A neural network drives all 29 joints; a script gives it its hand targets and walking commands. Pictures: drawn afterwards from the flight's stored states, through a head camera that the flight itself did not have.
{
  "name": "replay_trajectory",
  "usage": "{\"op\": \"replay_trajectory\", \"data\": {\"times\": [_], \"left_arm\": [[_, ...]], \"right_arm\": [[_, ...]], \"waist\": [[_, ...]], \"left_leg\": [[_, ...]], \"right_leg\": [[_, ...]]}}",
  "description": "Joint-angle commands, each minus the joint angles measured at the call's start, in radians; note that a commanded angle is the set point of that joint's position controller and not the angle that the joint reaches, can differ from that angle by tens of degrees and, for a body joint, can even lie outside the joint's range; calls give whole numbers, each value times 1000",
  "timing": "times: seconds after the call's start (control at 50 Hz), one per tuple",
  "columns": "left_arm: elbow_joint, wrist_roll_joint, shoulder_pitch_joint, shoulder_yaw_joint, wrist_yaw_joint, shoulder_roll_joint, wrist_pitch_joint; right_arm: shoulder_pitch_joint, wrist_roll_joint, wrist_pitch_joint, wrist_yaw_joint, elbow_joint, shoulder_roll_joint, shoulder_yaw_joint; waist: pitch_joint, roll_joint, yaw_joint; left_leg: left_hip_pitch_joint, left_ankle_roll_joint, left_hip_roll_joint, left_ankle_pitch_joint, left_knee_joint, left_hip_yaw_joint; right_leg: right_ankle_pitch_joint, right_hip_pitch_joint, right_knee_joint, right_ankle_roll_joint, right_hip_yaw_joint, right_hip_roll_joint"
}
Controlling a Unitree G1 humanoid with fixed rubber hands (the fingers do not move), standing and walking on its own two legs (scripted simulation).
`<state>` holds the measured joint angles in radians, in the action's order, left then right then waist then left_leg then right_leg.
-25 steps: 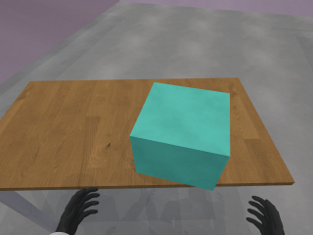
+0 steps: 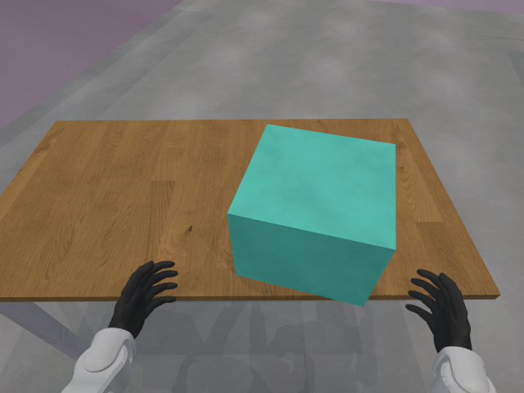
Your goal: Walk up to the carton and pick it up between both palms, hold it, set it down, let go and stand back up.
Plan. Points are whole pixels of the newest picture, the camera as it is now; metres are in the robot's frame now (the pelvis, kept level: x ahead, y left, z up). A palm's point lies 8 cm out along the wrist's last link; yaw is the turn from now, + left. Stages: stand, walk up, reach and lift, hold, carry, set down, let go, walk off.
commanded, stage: reach and lift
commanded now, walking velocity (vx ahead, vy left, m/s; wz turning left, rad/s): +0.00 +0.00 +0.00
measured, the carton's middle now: (313, 211) +0.45 -0.04 +0.00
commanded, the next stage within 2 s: none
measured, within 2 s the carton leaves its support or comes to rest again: neither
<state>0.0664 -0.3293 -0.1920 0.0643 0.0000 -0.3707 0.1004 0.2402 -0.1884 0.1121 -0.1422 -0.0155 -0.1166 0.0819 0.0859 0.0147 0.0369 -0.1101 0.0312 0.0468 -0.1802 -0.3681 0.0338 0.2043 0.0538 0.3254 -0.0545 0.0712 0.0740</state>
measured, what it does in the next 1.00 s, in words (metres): stands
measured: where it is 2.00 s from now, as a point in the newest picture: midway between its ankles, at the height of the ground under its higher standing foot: outside the picture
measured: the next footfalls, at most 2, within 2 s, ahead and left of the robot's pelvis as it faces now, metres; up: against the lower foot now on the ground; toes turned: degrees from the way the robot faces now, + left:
none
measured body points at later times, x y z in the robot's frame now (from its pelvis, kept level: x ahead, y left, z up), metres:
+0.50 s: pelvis +0.03 -0.02 +0.00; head +0.04 -0.03 +0.45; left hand +0.32 +0.20 +0.06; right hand +0.29 -0.25 +0.05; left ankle +0.02 +0.14 -0.75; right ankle -0.01 -0.18 -0.75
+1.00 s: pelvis -0.01 +0.00 +0.00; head +0.02 +0.02 +0.45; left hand +0.40 +0.18 +0.09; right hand +0.35 -0.25 +0.09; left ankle +0.02 +0.14 -0.75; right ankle -0.01 -0.18 -0.75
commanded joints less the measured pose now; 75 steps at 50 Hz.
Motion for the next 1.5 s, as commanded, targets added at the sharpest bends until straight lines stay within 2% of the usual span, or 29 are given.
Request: {"op": "replay_trajectory", "data": {"times": [0.0,0.16,0.24,0.28,0.36,0.42,0.54,0.62,0.74,0.8,0.88,1.04,1.16,1.28,1.34,1.42,1.48], "left_arm": [[-220,-10,256,-84,13,-125,-23],[-296,35,257,-152,45,-113,65],[-317,57,268,-188,62,-106,113],[-311,64,291,-205,71,-106,129],[-260,63,371,-225,85,-115,147],[-233,56,457,-237,87,-132,147],[-150,34,664,-237,78,-169,145],[-70,33,802,-218,68,-177,161],[61,42,996,-154,35,-143,209],[104,46,1078,-124,12,-126,230],[171,53,1168,-117,-10,-127,243],[311,59,1326,-156,-18,-184,199],[458,55,1412,-142,9,-208,150],[616,49,1491,-93,41,-209,95],[672,44,1527,-73,48,-204,61],[711,34,1609,-43,38,-192,16],[743,34,1646,-33,23,-184,-12]], "right_arm": [[-190,-17,-38,-3,195,-120,25],[-194,-64,-69,-31,224,-187,15],[-202,-84,-77,-49,256,-204,6],[-222,-88,-73,-57,268,-205,0],[-293,-97,-48,-69,276,-204,-22],[-364,-100,-26,-71,276,-209,-33],[-529,-100,14,-65,211,-221,-33],[-657,-98,33,-57,113,-239,-7],[-854,-91,54,-28,-95,-292,66],[-948,-85,56,-7,-178,-333,101],[-1060,-92,50,17,-265,-361,100],[-1238,-146,25,40,-362,-369,17],[-1314,-168,6,20,-440,-360,-23],[-1392,-167,-13,-12,-539,-349,-32],[-1425,-162,-29,-22,-587,-342,-36],[-1503,-162,-53,-21,-637,-341,-43],[-1540,-164,-67,-14,-679,-339,-52]], "waist": [[-187,-58,-30],[-294,-75,-43],[-304,-57,-48],[-298,-38,-48],[-275,11,-44],[-284,36,-36],[-344,58,-43],[-394,30,-61],[-433,-81,-98],[-477,-133,-117],[-545,-132,-113],[-642,-25,-77],[-647,13,-95],[-636,4,-143],[-655,-14,-156],[-720,-44,-158],[-768,-69,-144]], "left_leg": [[97,20,-39,95,54,15],[241,61,-56,506,-21,13],[270,63,-65,603,-33,16],[260,55,-73,581,-24,22],[216,25,-82,457,10,34],[188,6,-84,358,35,43],[149,-20,-78,211,63,50],[132,-18,-72,177,60,49],[131,12,-52,144,34,38],[164,33,-42,157,8,29],[185,45,-41,220,-25,24],[151,19,-61,284,-48,38],[118,3,-79,277,-43,44],[88,-2,-90,257,-38,41],[89,3,-89,269,-43,36],[111,17,-80,306,-62,26],[128,28,-71,343,-83,18]], "right_leg": [[-52,52,-66,80,-57,-87],[-391,-3,-53,63,-80,-121],[-525,-22,-54,44,-79,-123],[-567,-30,-51,31,-75,-116],[-585,-34,-44,5,-58,-93],[-559,-29,-37,-8,-44,-81],[-457,-2,-30,-22,-37,-77],[-375,22,-33,-13,-48,-91],[-186,118,-50,26,-82,-119],[-149,177,-50,45,-106,-132],[-184,197,-34,47,-125,-142],[-329,128,11,15,-123,-142],[-461,75,32,-11,-109,-130],[-528,69,35,-18,-102,-115],[-538,83,34,-15,-106,-113],[-524,129,36,-5,-121,-118],[-499,169,39,3,-132,-125]]}}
